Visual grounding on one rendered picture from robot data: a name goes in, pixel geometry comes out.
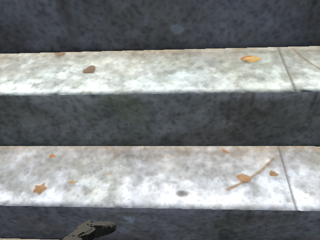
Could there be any left robot hand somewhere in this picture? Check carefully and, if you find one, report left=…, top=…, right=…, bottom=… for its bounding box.
left=62, top=220, right=117, bottom=240

